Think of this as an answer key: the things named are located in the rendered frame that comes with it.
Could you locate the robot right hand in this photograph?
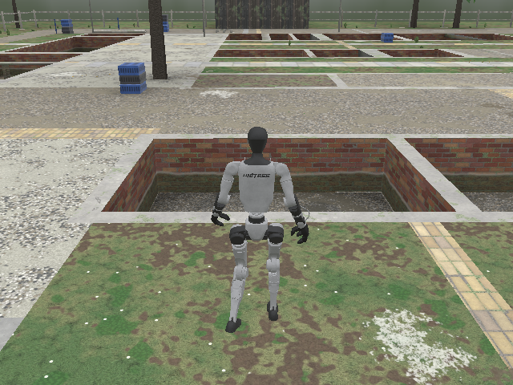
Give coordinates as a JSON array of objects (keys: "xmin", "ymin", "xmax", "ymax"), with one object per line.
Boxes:
[{"xmin": 291, "ymin": 224, "xmax": 309, "ymax": 244}]

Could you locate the right robot forearm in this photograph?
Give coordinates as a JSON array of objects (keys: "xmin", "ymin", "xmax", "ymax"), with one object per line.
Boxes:
[{"xmin": 289, "ymin": 194, "xmax": 306, "ymax": 229}]

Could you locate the left robot forearm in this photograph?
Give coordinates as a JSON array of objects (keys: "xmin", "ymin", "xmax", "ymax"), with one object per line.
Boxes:
[{"xmin": 212, "ymin": 192, "xmax": 225, "ymax": 217}]

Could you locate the robot right shin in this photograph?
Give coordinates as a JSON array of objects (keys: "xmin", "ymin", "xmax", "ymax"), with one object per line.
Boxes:
[{"xmin": 269, "ymin": 259, "xmax": 280, "ymax": 310}]

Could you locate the robot right upper arm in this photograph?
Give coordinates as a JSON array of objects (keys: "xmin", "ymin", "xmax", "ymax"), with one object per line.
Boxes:
[{"xmin": 273, "ymin": 162, "xmax": 297, "ymax": 208}]

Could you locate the robot left hand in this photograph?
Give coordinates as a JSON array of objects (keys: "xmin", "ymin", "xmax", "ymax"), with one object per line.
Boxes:
[{"xmin": 211, "ymin": 213, "xmax": 230, "ymax": 226}]

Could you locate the robot left upper arm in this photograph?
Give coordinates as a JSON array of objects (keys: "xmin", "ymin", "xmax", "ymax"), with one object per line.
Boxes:
[{"xmin": 217, "ymin": 161, "xmax": 240, "ymax": 205}]

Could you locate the robot right foot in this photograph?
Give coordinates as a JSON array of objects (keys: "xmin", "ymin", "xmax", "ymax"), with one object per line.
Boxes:
[{"xmin": 267, "ymin": 301, "xmax": 278, "ymax": 321}]

